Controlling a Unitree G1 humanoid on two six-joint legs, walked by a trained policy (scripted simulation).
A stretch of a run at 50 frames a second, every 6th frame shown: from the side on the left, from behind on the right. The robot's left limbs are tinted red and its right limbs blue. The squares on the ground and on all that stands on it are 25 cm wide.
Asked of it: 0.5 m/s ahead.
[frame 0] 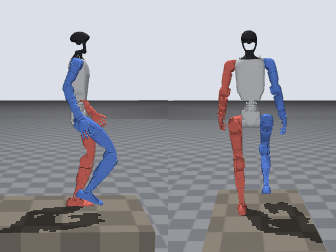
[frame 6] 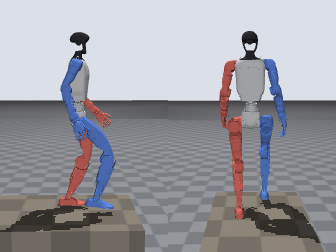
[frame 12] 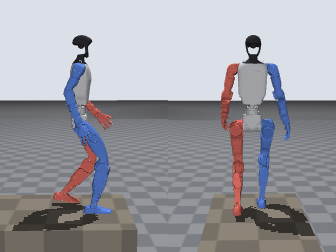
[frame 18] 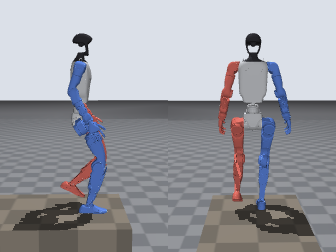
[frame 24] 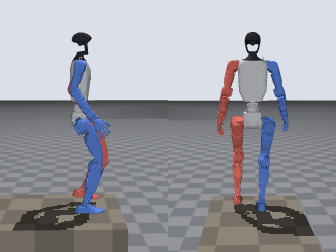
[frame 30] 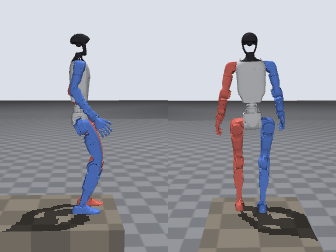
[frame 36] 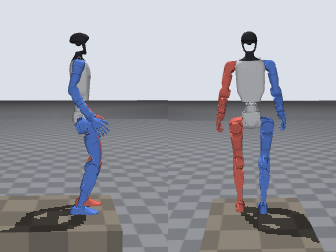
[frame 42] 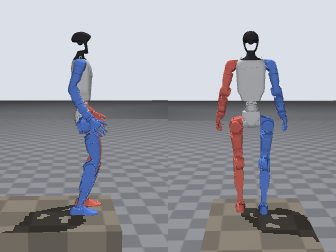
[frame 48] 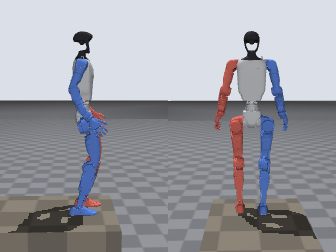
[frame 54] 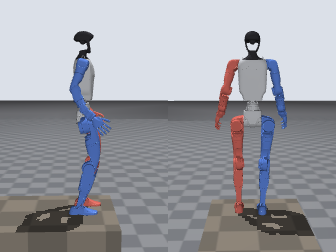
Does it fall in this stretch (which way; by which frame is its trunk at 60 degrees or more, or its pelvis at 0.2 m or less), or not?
no
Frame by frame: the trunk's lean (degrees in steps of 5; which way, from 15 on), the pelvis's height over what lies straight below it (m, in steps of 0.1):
0: 0, 0.8
6: 0, 0.8
12: 0, 0.7
18: 0, 0.8
24: 0, 0.8
30: 0, 0.8
36: 0, 0.8
42: 0, 0.8
48: 0, 0.8
54: 0, 0.8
